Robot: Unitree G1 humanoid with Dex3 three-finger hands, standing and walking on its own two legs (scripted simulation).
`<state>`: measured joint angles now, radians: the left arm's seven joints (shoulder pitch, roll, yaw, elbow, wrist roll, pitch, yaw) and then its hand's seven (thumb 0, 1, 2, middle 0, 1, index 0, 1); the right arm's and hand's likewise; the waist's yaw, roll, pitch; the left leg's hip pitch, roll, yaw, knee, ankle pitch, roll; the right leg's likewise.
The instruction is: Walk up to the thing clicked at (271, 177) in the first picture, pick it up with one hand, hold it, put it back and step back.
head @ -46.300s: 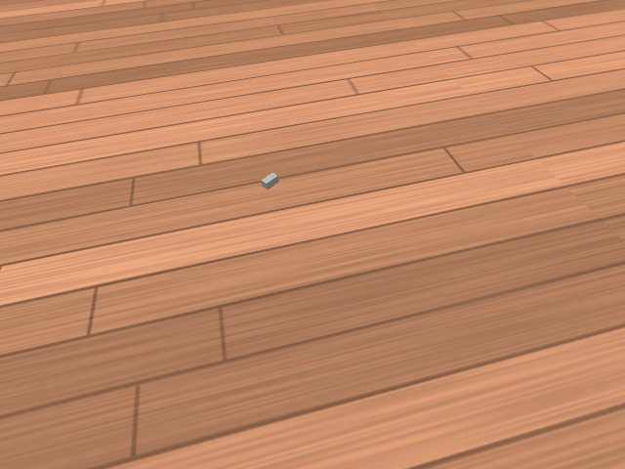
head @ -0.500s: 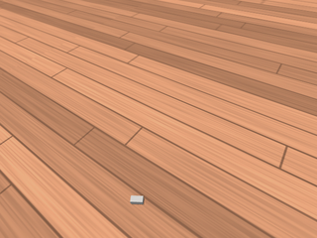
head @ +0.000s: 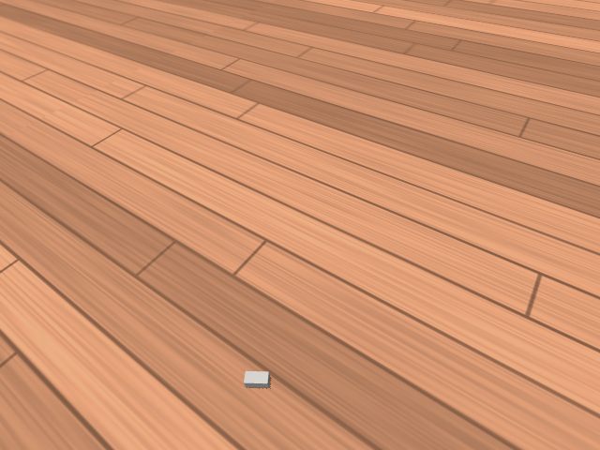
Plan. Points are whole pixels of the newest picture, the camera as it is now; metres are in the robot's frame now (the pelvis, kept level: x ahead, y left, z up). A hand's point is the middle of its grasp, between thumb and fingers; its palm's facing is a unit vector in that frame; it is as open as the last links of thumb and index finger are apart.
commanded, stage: stand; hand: left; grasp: from above
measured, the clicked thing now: (257, 379) +0.49 +0.21 -0.76
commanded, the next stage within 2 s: step back in 0.88 s
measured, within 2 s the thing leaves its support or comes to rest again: neither
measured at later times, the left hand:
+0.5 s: hand out of the picture +0.07 +0.25 -0.16, palm faces +0.00 -0.94 -0.34, open 7.4 cm
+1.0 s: hand out of the picture +0.08 +0.26 -0.16, palm faces +0.00 -0.93 -0.36, open 7.4 cm
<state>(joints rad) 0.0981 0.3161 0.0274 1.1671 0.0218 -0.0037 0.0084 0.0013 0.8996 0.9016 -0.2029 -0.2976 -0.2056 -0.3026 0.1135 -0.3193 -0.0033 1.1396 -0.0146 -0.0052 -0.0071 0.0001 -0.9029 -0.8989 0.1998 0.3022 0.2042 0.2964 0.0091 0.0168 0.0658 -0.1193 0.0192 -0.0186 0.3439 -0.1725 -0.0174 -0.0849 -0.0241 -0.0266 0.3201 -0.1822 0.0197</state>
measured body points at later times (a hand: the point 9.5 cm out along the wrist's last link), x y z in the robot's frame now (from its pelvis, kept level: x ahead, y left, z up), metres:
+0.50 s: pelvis +0.00 +0.00 +0.00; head +0.01 -0.01 +0.45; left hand +0.07 +0.30 -0.13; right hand +0.07 -0.29 -0.14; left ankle +0.01 +0.13 -0.75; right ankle +0.00 -0.13 -0.75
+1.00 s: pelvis -0.01 +0.00 -0.01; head +0.04 -0.01 +0.44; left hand +0.08 +0.30 -0.14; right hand +0.08 -0.31 -0.14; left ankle +0.01 +0.13 -0.75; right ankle +0.00 -0.13 -0.75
